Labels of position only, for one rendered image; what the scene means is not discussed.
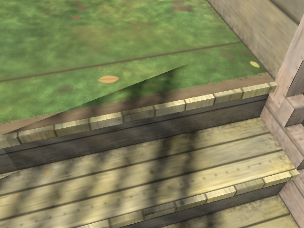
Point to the stairs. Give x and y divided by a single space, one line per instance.
84 192

